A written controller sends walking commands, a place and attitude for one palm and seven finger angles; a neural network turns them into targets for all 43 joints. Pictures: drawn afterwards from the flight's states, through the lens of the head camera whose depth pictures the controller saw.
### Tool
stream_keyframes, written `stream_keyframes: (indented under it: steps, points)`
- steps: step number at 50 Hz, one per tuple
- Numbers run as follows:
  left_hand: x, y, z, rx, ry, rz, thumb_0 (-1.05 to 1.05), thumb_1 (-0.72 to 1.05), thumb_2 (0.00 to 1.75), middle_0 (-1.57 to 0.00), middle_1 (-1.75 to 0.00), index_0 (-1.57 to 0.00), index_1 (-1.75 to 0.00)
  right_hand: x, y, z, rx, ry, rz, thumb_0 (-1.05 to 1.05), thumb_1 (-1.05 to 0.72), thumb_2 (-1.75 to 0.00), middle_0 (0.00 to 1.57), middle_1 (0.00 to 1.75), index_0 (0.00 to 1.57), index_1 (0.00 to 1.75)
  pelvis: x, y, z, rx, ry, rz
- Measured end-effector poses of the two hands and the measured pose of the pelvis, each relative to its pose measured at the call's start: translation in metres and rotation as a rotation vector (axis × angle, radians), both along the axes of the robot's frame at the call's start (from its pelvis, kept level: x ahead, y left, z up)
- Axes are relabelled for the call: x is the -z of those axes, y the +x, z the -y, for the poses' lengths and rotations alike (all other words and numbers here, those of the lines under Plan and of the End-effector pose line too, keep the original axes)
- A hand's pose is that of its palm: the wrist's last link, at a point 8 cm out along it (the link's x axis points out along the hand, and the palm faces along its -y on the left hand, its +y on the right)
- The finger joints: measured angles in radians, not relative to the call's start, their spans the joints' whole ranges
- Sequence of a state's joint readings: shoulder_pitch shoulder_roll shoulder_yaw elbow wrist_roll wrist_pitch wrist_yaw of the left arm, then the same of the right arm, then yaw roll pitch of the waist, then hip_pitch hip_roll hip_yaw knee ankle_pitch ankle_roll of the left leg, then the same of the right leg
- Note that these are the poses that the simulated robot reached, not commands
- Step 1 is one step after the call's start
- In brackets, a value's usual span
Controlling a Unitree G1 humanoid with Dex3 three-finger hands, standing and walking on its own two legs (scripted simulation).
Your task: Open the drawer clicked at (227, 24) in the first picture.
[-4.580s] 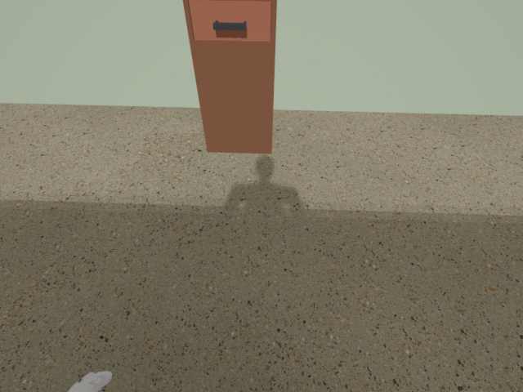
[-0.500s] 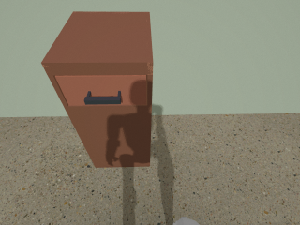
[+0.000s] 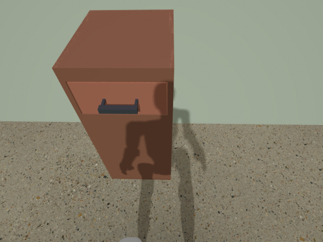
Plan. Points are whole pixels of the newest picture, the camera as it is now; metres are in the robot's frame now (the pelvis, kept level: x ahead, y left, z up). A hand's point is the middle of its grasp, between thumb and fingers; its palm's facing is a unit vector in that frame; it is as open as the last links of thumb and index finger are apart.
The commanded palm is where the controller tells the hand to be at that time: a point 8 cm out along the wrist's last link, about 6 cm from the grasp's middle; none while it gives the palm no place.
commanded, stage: come to a stop and stand still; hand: left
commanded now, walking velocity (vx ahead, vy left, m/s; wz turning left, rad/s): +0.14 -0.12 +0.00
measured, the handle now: (119, 105) +0.55 +0.20 -0.03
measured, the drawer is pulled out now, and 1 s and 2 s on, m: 0.00 0.00 0.00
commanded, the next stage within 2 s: look again from close up in 1.24 s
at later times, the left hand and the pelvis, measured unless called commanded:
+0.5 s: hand out of the picture -0.01 +0.22 -0.16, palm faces -0.03 -0.97 -0.22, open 7.4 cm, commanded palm none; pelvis -0.03 +0.04 +0.00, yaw -3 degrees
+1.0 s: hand out of the picture +0.02 +0.20 -0.17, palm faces -0.02 -0.98 -0.20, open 7.3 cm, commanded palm none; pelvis +0.00 +0.03 +0.00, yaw -2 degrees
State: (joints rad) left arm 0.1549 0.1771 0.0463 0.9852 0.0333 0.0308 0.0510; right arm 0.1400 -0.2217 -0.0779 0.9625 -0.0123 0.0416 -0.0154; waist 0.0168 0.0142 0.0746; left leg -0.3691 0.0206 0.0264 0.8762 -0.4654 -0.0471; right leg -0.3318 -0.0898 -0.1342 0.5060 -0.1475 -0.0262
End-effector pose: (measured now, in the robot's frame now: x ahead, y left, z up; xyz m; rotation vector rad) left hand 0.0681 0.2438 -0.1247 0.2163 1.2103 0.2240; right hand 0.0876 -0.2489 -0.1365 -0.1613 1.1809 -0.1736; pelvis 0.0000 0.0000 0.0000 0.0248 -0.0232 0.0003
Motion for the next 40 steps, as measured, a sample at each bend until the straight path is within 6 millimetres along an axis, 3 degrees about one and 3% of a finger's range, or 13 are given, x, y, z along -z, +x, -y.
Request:
stream_keyframes:
  steps: [4, 11, 17, 25, 29, 34, 40]
  points:
    - [0.011, -0.024, -0.033, -0.012, 0.009, 0.006, 0.00, 0.91, 0.90, -0.21, -0.30, -0.21, -0.30, -0.002, 0.002, -0.017, -0.022, -0.035, 0.115, 0.00, -0.91, -0.90, 0.19, 0.30, 0.20, 0.30, 0.013, -0.006, -0.025, -0.015, -0.031, 0.018]
    - [0.008, -0.065, -0.059, -0.001, -0.013, -0.062, 0.01, 0.91, 0.90, -0.20, -0.30, -0.20, -0.30, -0.003, -0.037, -0.055, -0.032, -0.004, 0.089, 0.00, -0.90, -0.90, 0.19, 0.30, 0.20, 0.30, 0.006, -0.014, -0.045, 0.026, -0.017, 0.036]
    - [0.001, -0.085, -0.055, 0.010, -0.037, -0.119, 0.01, 0.91, 0.90, -0.20, -0.30, -0.20, -0.30, 0.005, -0.085, -0.066, -0.017, 0.022, -0.036, 0.00, -0.90, -0.90, 0.20, 0.30, 0.21, 0.30, 0.000, -0.025, -0.049, 0.031, -0.015, 0.003]
    - [0.007, -0.083, -0.024, 0.055, -0.063, -0.132, 0.01, 0.91, 0.90, -0.20, -0.30, -0.20, -0.30, 0.016, -0.138, -0.045, 0.052, 0.020, -0.186, 0.00, -0.90, -0.90, 0.20, 0.30, 0.21, 0.30, 0.004, -0.031, -0.036, 0.045, -0.026, -0.025]
    - [0.011, -0.077, -0.008, 0.049, -0.096, -0.115, 0.01, 0.91, 0.90, -0.20, -0.30, -0.20, -0.30, 0.008, -0.142, -0.041, 0.063, 0.005, -0.211, 0.00, -0.90, -0.90, 0.20, 0.30, 0.20, 0.30, 0.000, -0.026, -0.033, 0.029, -0.045, -0.022]
    - [0.024, -0.065, -0.009, 0.045, -0.121, -0.112, 0.02, 0.94, 0.90, -0.20, -0.30, -0.21, -0.30, 0.002, -0.137, -0.048, 0.061, -0.010, -0.198, 0.00, -0.91, -0.90, 0.19, 0.30, 0.20, 0.30, 0.002, -0.019, -0.032, 0.027, -0.043, -0.008]
    - [0.016, -0.055, -0.011, 0.048, -0.108, -0.116, 0.02, 0.94, 0.90, -0.20, -0.30, -0.21, -0.30, 0.003, -0.121, -0.062, 0.041, 0.029, -0.197, 0.00, -0.90, -0.90, 0.19, 0.30, 0.20, 0.30, -0.003, -0.010, -0.032, 0.037, -0.027, -0.020]
